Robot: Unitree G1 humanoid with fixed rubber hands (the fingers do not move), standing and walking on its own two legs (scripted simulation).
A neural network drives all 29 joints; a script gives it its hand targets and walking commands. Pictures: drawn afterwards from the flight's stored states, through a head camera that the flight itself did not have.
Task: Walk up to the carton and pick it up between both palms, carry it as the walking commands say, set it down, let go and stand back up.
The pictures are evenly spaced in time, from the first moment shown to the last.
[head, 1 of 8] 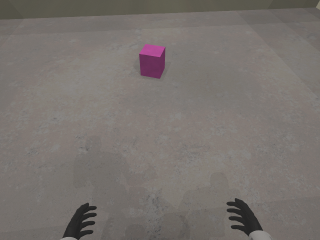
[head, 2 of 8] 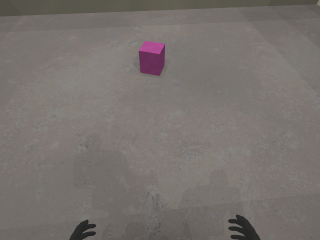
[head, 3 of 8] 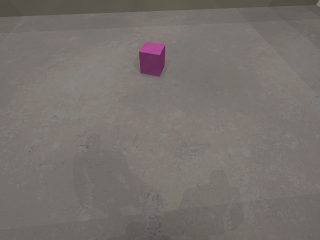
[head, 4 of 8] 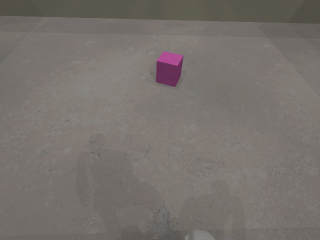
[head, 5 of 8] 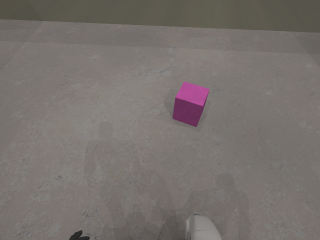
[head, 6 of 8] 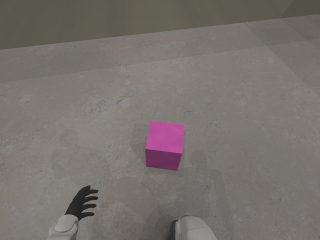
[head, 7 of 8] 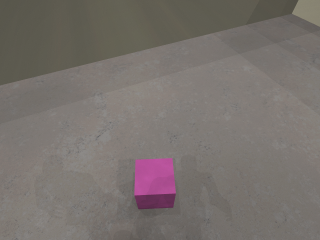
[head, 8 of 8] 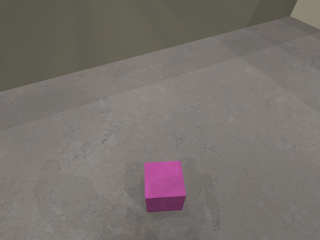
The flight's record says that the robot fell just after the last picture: no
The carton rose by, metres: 0.00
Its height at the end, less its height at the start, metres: +0.00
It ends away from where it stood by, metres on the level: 0.00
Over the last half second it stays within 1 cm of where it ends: yes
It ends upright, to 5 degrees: yes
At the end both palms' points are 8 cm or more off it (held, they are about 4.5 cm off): yes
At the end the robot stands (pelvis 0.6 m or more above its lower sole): yes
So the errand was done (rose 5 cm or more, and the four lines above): no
